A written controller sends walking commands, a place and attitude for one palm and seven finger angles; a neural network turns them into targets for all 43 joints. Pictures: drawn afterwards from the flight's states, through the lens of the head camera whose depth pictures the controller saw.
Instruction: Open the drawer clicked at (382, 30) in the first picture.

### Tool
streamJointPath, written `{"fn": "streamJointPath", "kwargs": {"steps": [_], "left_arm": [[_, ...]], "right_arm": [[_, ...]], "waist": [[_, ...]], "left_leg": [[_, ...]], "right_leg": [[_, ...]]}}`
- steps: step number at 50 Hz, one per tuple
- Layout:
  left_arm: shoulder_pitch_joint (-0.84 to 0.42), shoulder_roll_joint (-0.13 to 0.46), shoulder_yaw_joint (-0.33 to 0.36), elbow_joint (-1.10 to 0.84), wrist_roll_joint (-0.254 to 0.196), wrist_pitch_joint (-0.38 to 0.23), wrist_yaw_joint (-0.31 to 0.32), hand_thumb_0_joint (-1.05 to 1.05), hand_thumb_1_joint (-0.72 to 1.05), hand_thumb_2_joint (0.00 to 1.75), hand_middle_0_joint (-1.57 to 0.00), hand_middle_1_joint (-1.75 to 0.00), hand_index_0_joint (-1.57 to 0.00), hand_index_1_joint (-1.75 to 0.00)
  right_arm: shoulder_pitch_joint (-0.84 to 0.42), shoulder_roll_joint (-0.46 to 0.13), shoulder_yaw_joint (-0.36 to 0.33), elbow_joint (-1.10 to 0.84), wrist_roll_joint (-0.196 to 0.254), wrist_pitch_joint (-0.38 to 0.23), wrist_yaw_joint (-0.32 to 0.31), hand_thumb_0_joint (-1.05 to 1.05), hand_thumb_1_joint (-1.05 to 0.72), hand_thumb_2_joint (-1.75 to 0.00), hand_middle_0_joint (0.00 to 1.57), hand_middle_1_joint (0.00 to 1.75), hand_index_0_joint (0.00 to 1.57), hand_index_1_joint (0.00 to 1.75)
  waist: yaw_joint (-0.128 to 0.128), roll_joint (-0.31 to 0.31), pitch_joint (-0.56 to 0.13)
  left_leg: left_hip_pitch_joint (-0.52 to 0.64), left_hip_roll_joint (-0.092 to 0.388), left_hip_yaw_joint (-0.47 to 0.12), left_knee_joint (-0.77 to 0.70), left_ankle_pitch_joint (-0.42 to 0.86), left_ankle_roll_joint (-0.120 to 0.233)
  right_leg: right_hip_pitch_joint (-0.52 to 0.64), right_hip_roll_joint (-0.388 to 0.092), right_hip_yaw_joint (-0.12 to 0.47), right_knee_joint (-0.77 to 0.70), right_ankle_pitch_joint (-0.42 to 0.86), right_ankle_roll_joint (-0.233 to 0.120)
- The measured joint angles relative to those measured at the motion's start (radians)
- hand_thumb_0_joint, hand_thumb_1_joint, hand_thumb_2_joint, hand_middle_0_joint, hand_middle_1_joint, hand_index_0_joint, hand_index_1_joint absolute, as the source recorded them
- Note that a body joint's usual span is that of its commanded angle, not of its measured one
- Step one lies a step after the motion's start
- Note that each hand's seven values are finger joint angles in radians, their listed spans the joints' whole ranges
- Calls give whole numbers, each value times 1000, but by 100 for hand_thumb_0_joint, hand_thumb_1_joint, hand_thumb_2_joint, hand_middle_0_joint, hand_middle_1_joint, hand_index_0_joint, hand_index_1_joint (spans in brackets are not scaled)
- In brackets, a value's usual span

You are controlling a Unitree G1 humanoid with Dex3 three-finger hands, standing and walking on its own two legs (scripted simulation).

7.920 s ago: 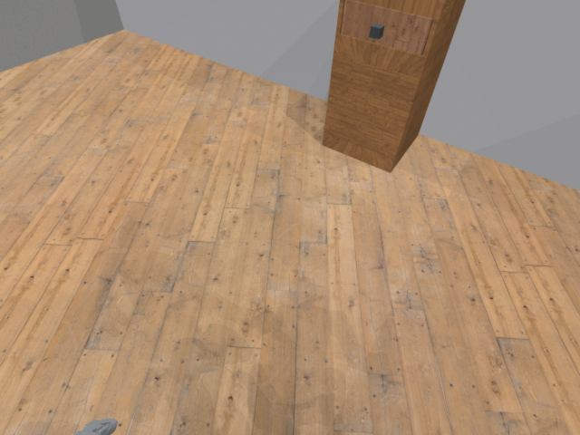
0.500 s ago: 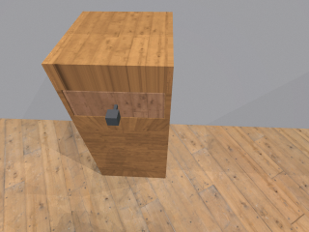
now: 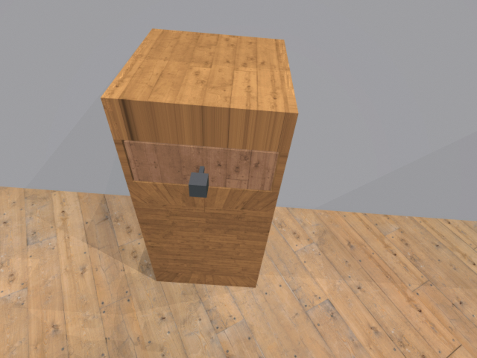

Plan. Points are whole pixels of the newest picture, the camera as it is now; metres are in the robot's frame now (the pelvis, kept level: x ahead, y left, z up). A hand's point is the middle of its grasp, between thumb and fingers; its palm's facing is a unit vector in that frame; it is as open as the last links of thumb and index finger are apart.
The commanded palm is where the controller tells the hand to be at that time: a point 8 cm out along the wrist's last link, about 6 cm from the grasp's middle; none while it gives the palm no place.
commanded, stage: look again from close up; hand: left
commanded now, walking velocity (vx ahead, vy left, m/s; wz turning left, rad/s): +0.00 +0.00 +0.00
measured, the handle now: (200, 179) +0.55 +0.13 -0.06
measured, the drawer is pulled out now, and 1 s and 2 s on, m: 0.00 0.00 0.00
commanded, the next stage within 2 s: shuffle to correct the standing spot in 0.12 s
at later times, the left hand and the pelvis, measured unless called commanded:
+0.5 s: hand out of the picture -0.06 +0.19 -0.17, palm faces -0.04 -0.99 -0.15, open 7.4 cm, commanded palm none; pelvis -0.03 +0.02 +0.01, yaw -3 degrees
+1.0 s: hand out of the picture +0.03 +0.13 -0.18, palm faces +0.02 -0.99 -0.10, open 7.3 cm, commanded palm none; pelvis +0.04 -0.03 +0.01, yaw +1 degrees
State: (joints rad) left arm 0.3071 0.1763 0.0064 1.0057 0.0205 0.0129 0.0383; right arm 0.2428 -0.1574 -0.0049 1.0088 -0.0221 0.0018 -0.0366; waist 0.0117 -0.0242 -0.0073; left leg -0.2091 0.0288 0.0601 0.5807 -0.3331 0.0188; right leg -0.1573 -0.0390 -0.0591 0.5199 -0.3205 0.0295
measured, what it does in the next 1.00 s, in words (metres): steps on the spot: right foot, then left foot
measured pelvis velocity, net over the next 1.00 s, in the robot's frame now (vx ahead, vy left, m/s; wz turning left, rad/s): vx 0.04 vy -0.03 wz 0.02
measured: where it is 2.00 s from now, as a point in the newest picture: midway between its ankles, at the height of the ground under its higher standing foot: outside the picture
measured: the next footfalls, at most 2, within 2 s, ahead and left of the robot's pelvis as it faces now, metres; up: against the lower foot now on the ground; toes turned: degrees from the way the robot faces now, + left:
right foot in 0.56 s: +0.02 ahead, -0.11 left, +0.00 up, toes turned -7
left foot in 0.84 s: +0.05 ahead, +0.07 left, +0.00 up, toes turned +11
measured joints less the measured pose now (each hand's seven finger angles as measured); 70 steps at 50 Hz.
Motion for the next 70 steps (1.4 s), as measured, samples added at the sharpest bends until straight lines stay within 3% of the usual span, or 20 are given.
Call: {"fn": "streamJointPath", "kwargs": {"steps": [12, 17, 23, 26, 28, 30, 34, 37, 39, 42, 45, 49, 52, 57, 59, 61, 63, 65, 70], "left_arm": [[18, 16, -4, 17, 5, 12, -5, 1, 91, 90, -20, -30, -20, -29], [50, 8, -2, 41, 12, 22, -13, 1, 91, 90, -20, -30, -20, -29], [86, -13, 11, 52, 19, 53, -36, 1, 91, 90, -20, -30, -20, -29], [83, -28, 17, 47, 17, 53, -45, 1, 91, 90, -20, -30, -20, -29], [79, -34, 19, 39, 16, 43, -45, 1, 91, 90, -20, -30, -20, -29], [66, -44, 20, 37, 16, 34, -37, 1, 91, 90, -20, -30, -20, -29], [57, -56, 25, 20, 12, 19, -21, 1, 91, 90, -20, -30, -20, -29], [51, -68, 23, 20, 17, 11, -15, 0, 91, 90, -20, -30, -20, -29], [51, -72, 21, 26, 21, 12, -15, 1, 91, 90, -20, -30, -20, -29], [65, -75, 17, 30, 14, 18, -24, 1, 91, 90, -20, -30, -20, -29], [67, -62, 20, 42, 17, 39, -42, 1, 91, 90, -20, -30, -20, -29], [36, -39, 33, 40, 32, 54, -57, 1, 92, 90, -20, -30, -20, -29], [7, -11, 48, 23, 25, 52, -58, 2, 93, 90, -20, -30, -20, -29], [-46, 18, 63, -6, 11, 50, -59, 2, 93, 90, -20, -30, -20, -29], [-67, 21, 65, -15, 7, 45, -58, 2, 92, 90, -19, -30, -19, -29], [-77, 24, 63, -29, 5, 23, -54, 1, 92, 90, -19, -30, -19, -29], [-94, 7, 58, -27, 5, -4, -39, 1, 92, 90, -19, -30, -19, -29], [-116, -25, 43, -27, 5, -10, -31, 1, 92, 90, -19, -30, -19, -29], [-167, -55, 35, -53, 2, -12, -8, 0, 93, 90, -20, -30, -20, -29]], "right_arm": [[60, -4, 8, 32, 2, 8, 19, 1, -92, -90, 20, 30, 20, 30], [87, 6, 3, 58, 1, 14, 17, 1, -91, -90, 20, 30, 20, 30], [105, 5, -15, 74, -9, 17, 0, 1, -91, -90, 21, 30, 20, 30], [112, -6, -23, 86, -12, 15, -7, 1, -91, -90, 21, 30, 20, 30], [121, -12, -27, 95, -10, 16, -10, 1, -91, -90, 21, 30, 20, 30], [130, -18, -30, 107, -6, 22, -10, 1, -91, -90, 20, 30, 20, 30], [142, -9, -35, 119, -8, 43, 0, 1, -91, -90, 20, 30, 20, 30], [125, -1, -39, 105, -8, 41, 5, 1, -91, -90, 20, 30, 20, 30], [109, 6, -39, 89, -9, 32, 4, 1, -91, -90, 20, 30, 20, 30], [95, 14, -30, 58, -11, 3, 0, 1, -91, -90, 20, 30, 20, 30], [79, 38, -25, 48, -16, -19, -9, 1, -91, -90, 20, 30, 20, 30], [97, 54, -13, 55, -15, -36, -21, 0, -91, -90, 20, 30, 20, 30], [112, 60, -10, 72, -14, -37, -23, 0, -91, -90, 20, 30, 20, 30], [121, 50, -25, 93, -17, -19, -16, 0, -91, -90, 21, 30, 20, 30], [120, 39, -35, 95, -18, -8, -12, 0, -91, -90, 21, 30, 20, 30], [128, 26, -44, 96, -16, 1, -6, 1, -91, -90, 21, 30, 20, 30], [121, -2, -51, 98, -5, 18, 1, 1, -91, -90, 21, 30, 20, 30], [101, -34, -63, 87, 3, 38, -2, 1, -91, -90, 20, 30, 20, 30], [25, -66, -72, 55, 4, 63, 10, 1, -91, -90, 20, 30, 20, 30]], "waist": [[-7, -9, 7], [-14, -11, 10], [-25, 1, 11], [-34, 12, 15], [-35, 14, 15], [-33, 33, 16], [-24, 34, -8], [-22, 25, -9], [-20, 19, -9], [-20, 21, -9], [-27, -18, -6], [-37, -20, 0], [-34, -6, 18], [-44, 16, 50], [-55, 26, 66], [-58, 27, 72], [-50, 48, 76], [-55, 81, 88], [-39, 74, 100]], "left_leg": [[7, -51, 36, -88, 74, 49], [11, -60, 47, -123, 97, 55], [8, -35, 69, -148, 109, 47], [4, -22, 69, -142, 107, 32], [-11, -16, 63, -107, 89, 18], [-34, 3, 40, -41, 32, 13], [-150, 32, 28, 257, -114, 22], [-191, 45, 41, 340, -130, 18], [-178, 51, 57, 276, -118, 14], [-100, 56, 73, 56, -13, 14], [-91, 43, 104, 67, -12, 26], [-20, 42, 111, -39, 13, 7], [31, 56, 105, -119, 47, -8], [67, 93, 96, -148, 46, -54], [66, 108, 90, -120, 25, -76], [51, 117, 82, -55, -16, -98], [0, 115, 36, 77, -120, -74], [-59, 85, -22, 224, -203, -51], [-187, 2, -23, 506, -161, -58]], "right_leg": [[-12, -47, 33, -62, 72, 29], [-36, -49, 48, -42, 40, -1], [-118, -9, 11, 128, -80, -27], [-111, 4, -5, 80, -70, -32], [-76, 8, -10, -24, 8, -36], [-65, 24, -33, -35, 86, -47], [-33, 40, -95, -64, 58, -73], [-11, 49, -122, -87, 56, -81], [-7, 54, -132, -83, 46, -82], [-34, 65, -137, -5, -7, -75], [-141, 40, -70, 235, -113, -61], [-283, 2, -4, 476, -46, -29], [-333, -31, 16, 462, 17, -2], [-325, -65, 8, 257, 75, 17], [-292, -63, -5, 168, 83, 15], [-228, -59, -18, 49, 179, 12], [-226, -50, -28, 67, 119, -3], [-222, -44, -46, 92, 93, -18], [-196, -55, -61, 36, 136, -33]]}}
